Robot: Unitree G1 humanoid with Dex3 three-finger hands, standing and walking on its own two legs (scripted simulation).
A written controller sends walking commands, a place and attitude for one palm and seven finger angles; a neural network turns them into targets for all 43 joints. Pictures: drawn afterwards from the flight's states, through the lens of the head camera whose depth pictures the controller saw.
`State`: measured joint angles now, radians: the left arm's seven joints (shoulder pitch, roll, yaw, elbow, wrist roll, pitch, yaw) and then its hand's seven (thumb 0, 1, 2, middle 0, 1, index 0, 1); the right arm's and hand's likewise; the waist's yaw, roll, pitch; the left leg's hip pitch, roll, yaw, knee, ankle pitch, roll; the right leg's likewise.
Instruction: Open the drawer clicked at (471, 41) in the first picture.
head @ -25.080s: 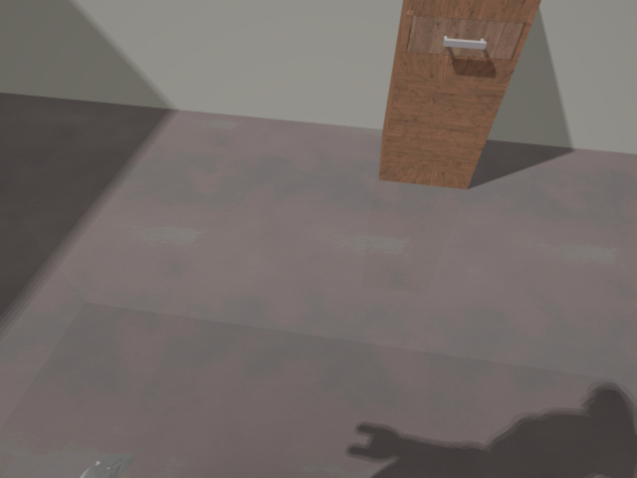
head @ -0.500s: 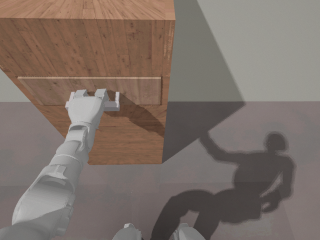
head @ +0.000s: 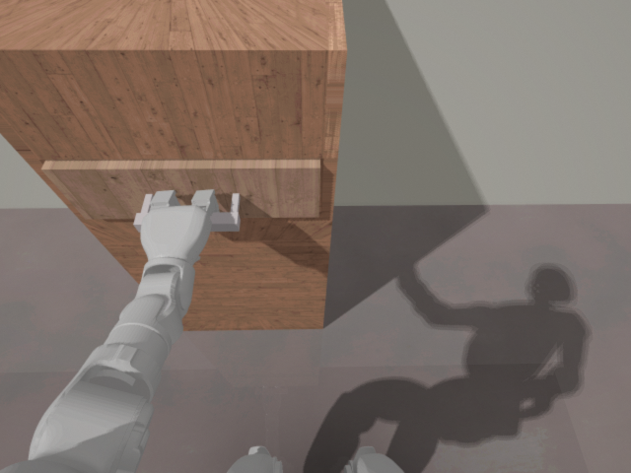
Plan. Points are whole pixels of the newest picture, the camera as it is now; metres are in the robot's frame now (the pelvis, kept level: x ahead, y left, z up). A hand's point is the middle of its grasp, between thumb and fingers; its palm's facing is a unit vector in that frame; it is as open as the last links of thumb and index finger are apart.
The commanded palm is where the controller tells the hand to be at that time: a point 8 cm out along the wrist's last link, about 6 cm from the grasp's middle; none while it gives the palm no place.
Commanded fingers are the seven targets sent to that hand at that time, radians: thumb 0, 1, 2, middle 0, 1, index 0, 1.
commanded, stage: pull the drawer open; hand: left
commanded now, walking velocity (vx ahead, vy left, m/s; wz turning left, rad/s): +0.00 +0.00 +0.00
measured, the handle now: (190, 211) +0.49 +0.18 -0.01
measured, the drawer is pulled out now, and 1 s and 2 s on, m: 0.01 0.14 0.27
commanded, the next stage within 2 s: none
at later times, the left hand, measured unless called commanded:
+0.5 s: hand (185, 285) +0.37 +0.18 -0.03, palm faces -0.04 -0.08 -1.00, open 5.6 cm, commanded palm +0.33 +0.18 +0.02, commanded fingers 0.00 0.90 0.90 -0.40 -1.35 -0.40 -1.35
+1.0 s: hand (176, 337) +0.30 +0.18 -0.03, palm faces -0.01 -0.09 -1.00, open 5.6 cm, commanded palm +0.27 +0.18 +0.02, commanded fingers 0.00 0.90 0.90 -0.40 -1.35 -0.40 -1.35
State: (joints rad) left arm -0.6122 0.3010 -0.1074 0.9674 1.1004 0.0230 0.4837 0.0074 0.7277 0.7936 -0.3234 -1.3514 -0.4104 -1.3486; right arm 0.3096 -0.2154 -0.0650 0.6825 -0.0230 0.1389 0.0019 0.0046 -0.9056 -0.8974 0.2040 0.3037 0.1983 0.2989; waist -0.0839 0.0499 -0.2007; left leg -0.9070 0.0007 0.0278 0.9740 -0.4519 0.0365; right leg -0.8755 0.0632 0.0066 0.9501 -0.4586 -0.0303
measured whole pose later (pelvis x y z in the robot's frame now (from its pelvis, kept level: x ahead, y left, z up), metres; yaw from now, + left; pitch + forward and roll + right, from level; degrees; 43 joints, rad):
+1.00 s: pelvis +0.00 -0.01 +0.01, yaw +1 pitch +15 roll +0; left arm -0.04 0.25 -0.18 0.46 1.11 0.05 0.52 0.02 0.71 0.82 -0.30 -1.35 -0.41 -1.35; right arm 0.19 -0.22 -0.04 0.61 -0.02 0.14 0.00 0.01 -0.91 -0.90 0.20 0.30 0.20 0.30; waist -0.01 0.04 -0.19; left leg -0.75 -0.01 0.03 0.93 -0.45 0.02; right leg -0.73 0.06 0.01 0.94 -0.48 -0.04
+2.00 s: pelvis -0.01 -0.03 -0.01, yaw +2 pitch +15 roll +2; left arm 0.43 0.28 -0.16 0.04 1.12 -0.02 0.55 0.03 0.69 0.82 -0.30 -1.35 -0.41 -1.35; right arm 0.11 -0.21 -0.01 0.52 -0.05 0.12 0.04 0.01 -0.91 -0.90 0.20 0.30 0.20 0.30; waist 0.05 0.04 -0.18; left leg -0.80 -0.01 0.02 1.04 -0.49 0.00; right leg -0.79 0.05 0.00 1.08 -0.54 -0.07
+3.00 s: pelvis -0.01 -0.03 -0.02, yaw +3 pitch +17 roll +2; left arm 0.57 0.34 -0.05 -0.08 1.08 -0.13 0.54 0.00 -0.18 0.44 -0.33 -1.25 -0.34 -1.24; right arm 0.13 -0.23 -0.02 0.50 -0.07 0.12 0.03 0.01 -0.91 -0.90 0.20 0.30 0.20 0.30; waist 0.06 0.03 -0.19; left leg -0.90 -0.02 0.00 1.11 -0.51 -0.01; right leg -0.88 0.05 -0.02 1.15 -0.56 -0.08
